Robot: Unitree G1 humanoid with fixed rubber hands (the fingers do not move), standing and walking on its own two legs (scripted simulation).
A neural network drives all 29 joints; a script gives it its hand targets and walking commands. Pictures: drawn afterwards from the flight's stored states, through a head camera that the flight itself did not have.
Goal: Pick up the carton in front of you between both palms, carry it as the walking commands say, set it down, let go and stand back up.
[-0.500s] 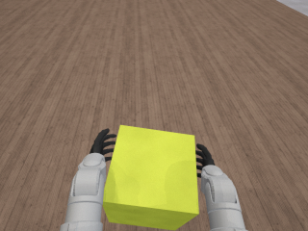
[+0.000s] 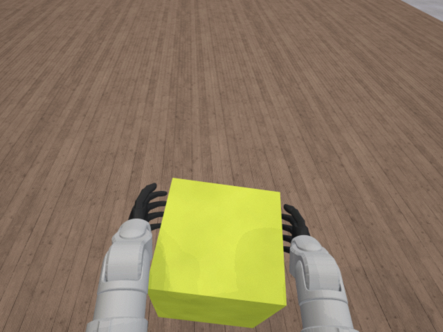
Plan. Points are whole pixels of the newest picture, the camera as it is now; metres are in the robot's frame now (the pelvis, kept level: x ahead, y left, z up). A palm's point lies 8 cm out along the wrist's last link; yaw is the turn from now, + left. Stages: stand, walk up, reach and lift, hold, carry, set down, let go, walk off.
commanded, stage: carry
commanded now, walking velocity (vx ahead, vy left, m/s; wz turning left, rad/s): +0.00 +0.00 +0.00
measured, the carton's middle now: (215, 258) +0.29 +0.01 -0.05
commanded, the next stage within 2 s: hold in 0.12 s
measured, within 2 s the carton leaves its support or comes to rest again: neither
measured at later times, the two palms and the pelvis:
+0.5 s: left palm (138, 232) +0.28 +0.14 +0.07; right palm (308, 252) +0.26 -0.15 +0.04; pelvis -0.02 +0.00 +0.01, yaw -1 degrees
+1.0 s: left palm (159, 216) +0.31 +0.11 +0.07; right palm (322, 252) +0.26 -0.18 +0.04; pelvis -0.01 -0.01 +0.01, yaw -6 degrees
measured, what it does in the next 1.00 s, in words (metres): stands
